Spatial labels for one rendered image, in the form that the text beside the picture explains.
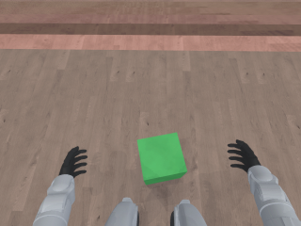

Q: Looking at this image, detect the robot right forearm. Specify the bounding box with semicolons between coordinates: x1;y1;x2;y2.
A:
247;165;301;226

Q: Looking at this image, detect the robot left forearm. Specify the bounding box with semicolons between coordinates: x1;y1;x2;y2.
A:
32;174;75;226

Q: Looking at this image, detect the carton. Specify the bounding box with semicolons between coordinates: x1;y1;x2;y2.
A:
137;132;187;185

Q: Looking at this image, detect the robot left shin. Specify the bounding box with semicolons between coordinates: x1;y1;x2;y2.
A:
122;197;133;202

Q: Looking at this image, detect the right robot hand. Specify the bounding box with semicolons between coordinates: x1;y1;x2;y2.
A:
227;139;261;174

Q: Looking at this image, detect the robot left thigh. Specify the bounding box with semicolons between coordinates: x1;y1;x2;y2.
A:
104;202;138;226

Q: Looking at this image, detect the left robot hand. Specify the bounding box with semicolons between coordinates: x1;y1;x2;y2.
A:
58;146;87;178

